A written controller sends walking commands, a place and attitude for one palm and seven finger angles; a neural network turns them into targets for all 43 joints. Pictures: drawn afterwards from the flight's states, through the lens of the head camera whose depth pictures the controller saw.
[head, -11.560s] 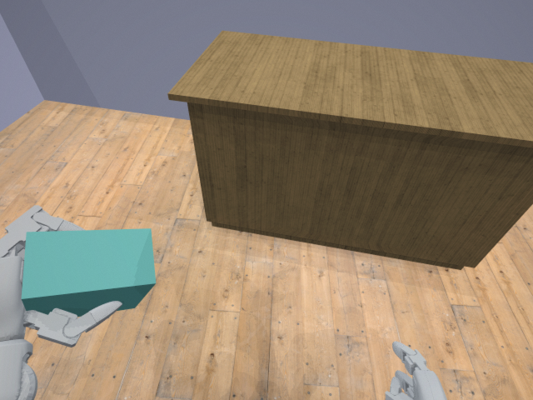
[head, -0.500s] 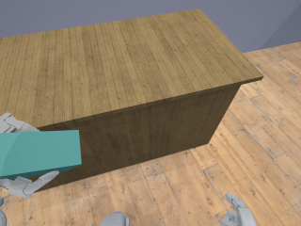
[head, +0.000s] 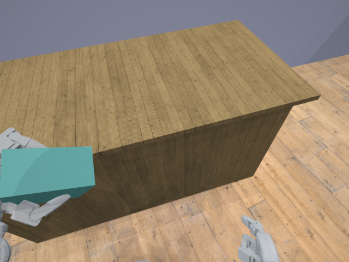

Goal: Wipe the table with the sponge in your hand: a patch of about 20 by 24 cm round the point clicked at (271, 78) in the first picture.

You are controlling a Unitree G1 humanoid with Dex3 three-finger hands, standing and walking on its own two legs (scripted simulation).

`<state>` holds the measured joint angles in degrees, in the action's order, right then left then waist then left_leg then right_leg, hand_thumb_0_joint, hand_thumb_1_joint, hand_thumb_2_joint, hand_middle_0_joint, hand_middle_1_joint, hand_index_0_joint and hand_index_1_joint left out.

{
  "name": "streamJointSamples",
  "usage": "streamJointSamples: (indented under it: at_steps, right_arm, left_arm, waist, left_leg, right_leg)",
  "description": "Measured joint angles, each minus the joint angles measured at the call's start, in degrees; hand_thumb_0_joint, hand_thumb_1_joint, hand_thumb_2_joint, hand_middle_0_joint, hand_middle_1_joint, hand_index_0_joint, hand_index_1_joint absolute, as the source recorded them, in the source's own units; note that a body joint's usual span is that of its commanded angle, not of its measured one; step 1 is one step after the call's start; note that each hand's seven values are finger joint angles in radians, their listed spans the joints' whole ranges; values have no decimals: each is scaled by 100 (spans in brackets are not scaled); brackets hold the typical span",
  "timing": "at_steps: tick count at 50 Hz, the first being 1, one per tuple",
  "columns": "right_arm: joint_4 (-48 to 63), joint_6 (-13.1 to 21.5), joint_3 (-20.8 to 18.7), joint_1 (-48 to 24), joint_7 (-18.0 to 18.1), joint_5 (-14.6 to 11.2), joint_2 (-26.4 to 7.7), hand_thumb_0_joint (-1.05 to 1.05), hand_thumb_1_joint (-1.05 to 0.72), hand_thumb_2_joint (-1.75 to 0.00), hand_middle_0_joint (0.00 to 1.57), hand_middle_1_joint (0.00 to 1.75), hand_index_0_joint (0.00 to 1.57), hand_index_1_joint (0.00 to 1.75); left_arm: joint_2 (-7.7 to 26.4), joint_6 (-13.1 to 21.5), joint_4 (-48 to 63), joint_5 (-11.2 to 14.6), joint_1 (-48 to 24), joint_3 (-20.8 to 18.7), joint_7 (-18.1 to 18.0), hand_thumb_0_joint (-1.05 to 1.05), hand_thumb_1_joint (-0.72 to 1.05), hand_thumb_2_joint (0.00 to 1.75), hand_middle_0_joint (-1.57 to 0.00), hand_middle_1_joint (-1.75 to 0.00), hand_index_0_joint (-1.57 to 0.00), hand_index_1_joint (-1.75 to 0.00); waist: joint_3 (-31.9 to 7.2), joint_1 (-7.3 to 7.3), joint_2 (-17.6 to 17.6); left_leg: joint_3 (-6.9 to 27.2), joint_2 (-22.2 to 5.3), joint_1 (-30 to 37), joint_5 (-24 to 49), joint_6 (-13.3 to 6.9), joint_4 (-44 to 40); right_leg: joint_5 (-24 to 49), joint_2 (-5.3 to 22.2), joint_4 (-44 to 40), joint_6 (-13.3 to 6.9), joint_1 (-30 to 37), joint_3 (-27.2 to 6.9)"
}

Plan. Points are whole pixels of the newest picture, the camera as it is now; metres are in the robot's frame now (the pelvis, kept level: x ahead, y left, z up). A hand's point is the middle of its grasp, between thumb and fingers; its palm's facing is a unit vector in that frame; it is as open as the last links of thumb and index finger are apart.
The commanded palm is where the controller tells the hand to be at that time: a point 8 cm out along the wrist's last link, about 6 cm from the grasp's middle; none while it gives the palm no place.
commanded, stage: come to a stop and stand still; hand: left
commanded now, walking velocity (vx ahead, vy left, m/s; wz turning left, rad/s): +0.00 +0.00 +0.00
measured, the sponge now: (60, 176) +0.23 +0.21 +0.15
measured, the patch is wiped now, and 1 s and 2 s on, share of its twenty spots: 0.00 0.00 0.00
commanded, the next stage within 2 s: look again from close up in 1.50 s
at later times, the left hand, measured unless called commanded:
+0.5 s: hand out of the picture +0.15 +0.30 +0.16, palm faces +0.36 -0.86 -0.36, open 10.2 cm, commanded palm +0.10 +0.33 +0.18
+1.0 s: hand out of the picture +0.14 +0.33 +0.17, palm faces +0.48 -0.81 -0.34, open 10.2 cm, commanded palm +0.09 +0.35 +0.18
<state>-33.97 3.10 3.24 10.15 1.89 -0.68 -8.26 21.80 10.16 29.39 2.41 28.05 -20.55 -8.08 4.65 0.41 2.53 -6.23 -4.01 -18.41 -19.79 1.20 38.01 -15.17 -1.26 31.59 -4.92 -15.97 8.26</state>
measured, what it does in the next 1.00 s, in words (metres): steps on the spot: left foot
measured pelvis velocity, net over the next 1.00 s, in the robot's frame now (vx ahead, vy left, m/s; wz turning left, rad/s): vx -0.05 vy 0.06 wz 0.05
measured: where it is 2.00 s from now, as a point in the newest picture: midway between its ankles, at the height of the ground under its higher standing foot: outside the picture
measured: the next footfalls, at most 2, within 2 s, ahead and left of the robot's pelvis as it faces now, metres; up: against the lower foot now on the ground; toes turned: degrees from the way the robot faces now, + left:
left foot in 0.24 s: +0.01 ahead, +0.13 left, +0.00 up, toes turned +4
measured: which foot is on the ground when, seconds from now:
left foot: up 0.00-0.22, down 0.24-1.00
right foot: down 0.00-1.00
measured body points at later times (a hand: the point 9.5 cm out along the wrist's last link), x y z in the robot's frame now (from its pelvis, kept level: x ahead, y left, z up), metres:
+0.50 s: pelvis -0.06 +0.06 +0.00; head -0.07 +0.08 +0.45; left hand +0.13 +0.34 +0.18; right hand +0.09 -0.17 -0.06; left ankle -0.03 +0.13 -0.73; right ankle +0.02 -0.06 -0.73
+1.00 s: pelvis -0.05 +0.06 +0.01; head -0.06 +0.08 +0.46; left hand +0.11 +0.37 +0.19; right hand +0.14 -0.14 -0.05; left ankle -0.03 +0.13 -0.73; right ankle +0.02 -0.05 -0.73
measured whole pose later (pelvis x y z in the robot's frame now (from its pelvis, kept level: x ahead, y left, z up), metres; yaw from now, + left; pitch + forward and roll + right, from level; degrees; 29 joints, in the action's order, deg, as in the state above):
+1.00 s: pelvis -0.05 +0.06 +0.01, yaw +3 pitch -4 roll +0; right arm -32.6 10.1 1.9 14.5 0.1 0.8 -11.5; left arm 19.0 14.8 21.5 0.0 19.8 -19.9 -4.9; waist 3.2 3.6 -2.0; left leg -2.3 3.6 -9.8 -11.8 -4.1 25.2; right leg -6.5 -2.3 22.9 -0.2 -12.6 -3.0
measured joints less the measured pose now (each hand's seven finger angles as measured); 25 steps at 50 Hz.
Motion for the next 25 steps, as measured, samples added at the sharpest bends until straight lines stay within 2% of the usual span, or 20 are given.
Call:
streamJointSamples:
  at_steps: [2, 4, 8, 9, 10, 11, 12, 13, 15, 17, 20, 22, 25]
  right_arm:
    - [-56, -56, -42, -21, 12, -1, -94, 2, -90, -89, 20, 30, 21, 30]
    - [-84, -105, -77, -40, 58, 11, -189, 2, -90, -89, 20, 30, 21, 30]
    - [-21, -173, -186, 5, 161, 53, -366, 2, -91, -89, 20, 30, 20, 30]
    - [-12, -24, -308, 108, 187, 112, -377, 2, -91, -89, 20, 30, 20, 30]
    - [-66, 155, -412, 198, 199, 149, -384, 2, -91, -89, 20, 30, 20, 30]
    - [-103, 258, -457, 237, 172, 134, -433, 2, -91, -89, 20, 30, 20, 30]
    - [-106, 326, -466, 248, 124, 113, -515, 2, -91, -89, 20, 30, 20, 30]
    - [-127, 380, -480, 228, 66, 71, -560, 2, -91, -89, 20, 30, 20, 30]
    - [-118, 448, -487, 217, -51, 13, -578, 2, -91, -89, 20, 30, 20, 30]
    - [0, 534, -467, 305, -127, 2, -614, 2, -91, -89, 20, 30, 20, 30]
    - [121, 635, -429, 447, -157, -23, -577, 2, -91, -89, 20, 30, 20, 30]
    - [141, 663, -375, 533, -148, -26, -485, 2, -91, -89, 20, 30, 20, 30]
    - [116, 672, -254, 607, -142, -9, -310, 2, -91, -89, 20, 30, 20, 30]
  left_arm:
    - [-82, -69, -106, -11, -26, 51, -15, -1, -51, 101, -71, -135, -74, -134]
    - [-132, -112, -133, -37, -21, 94, -45, -1, -51, 101, -71, -135, -74, -134]
    - [-105, -84, 26, -87, 69, 133, -83, -1, -51, 101, -71, -135, -74, -134]
    - [106, -81, 0, -245, -225, 68, 52, -1, -51, 101, -71, -135, -74, -134]
    - [390, 118, -254, -314, -696, -61, 179, -1, -51, 101, -71, -135, -74, -134]
    - [562, 305, -573, -288, -1113, -209, 224, -1, -51, 101, -71, -135, -74, -134]
    - [627, 407, -818, -218, -1392, -364, 217, -1, -51, 101, -71, -135, -74, -134]
    - [627, 471, -1000, -124, -1553, -497, 183, -1, -51, 101, -71, -135, -74, -134]
    - [461, 492, -1114, 15, -1536, -600, 95, -1, -51, 101, -71, -135, -74, -134]
    - [205, 494, -945, 62, -1183, -449, 61, -1, -51, 101, -71, -135, -74, -134]
    - [-44, 551, -671, -6, -644, -13, 150, -1, -51, 101, -71, -135, -74, -134]
    - [-81, 572, -629, -64, -486, 197, 236, -1, -51, 101, -71, -135, -74, -134]
    - [3, 555, -745, -122, -587, 223, 310, -1, -51, 101, -71, -135, -74, -134]
  waist:
    - [-20, -8, -83]
    - [-25, -42, -191]
    - [-81, -118, -367]
    - [-51, 21, -412]
    - [-48, 175, -476]
    - [-41, 266, -480]
    - [-41, 279, -417]
    - [-28, 235, -399]
    - [2, 174, -500]
    - [-51, 117, -525]
    - [-96, 88, -537]
    - [-102, 109, -553]
    - [-59, 180, -573]
  left_leg:
    - [206, 176, -149, -443, 36, 641]
    - [276, 272, -168, -599, 55, 908]
    - [276, 281, 58, -435, 23, 430]
    - [237, 251, 124, -247, 37, 223]
    - [289, 281, 154, -2, -14, -3]
    - [338, 287, 235, 270, -51, -275]
    - [388, 268, 354, 446, -86, -560]
    - [400, 262, 451, 317, -138, -722]
    - [285, 359, 581, 395, -231, -856]
    - [166, 444, 667, 540, -320, -962]
    - [77, 561, 723, 598, -438, -1004]
    - [82, 619, 715, 614, -493, -978]
    - [147, 681, 684, 647, -542, -920]
  right_leg:
    - [35, 64, -40, -19, -13, -54]
    - [115, 127, -121, -2, -4, -94]
    - [258, 189, -252, 44, -26, -72]
    - [301, 175, -280, 61, -46, -60]
    - [350, 164, -278, 65, -121, -51]
    - [404, 120, -291, 67, -161, -38]
    - [461, 45, -323, 81, -169, -14]
    - [509, 24, -348, 106, -156, -10]
    - [624, 104, -456, 189, -57, -128]
    - [707, 178, -508, 283, -18, -250]
    - [587, 272, -371, 391, -51, -379]
    - [459, 289, -269, 427, -77, -452]
    - [321, 272, -170, 455, -87, -538]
